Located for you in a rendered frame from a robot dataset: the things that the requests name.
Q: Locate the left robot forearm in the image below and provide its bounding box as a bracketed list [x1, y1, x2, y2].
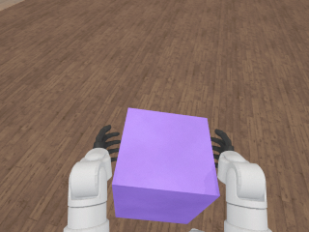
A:
[63, 148, 112, 232]

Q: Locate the carton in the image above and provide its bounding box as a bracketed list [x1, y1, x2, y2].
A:
[112, 107, 220, 224]

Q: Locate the robot left hand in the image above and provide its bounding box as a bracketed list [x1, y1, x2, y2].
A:
[93, 125, 121, 162]

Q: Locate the right robot forearm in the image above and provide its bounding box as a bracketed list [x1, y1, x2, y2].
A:
[217, 151, 272, 232]

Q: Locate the robot right hand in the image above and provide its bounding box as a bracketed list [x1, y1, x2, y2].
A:
[211, 129, 235, 168]

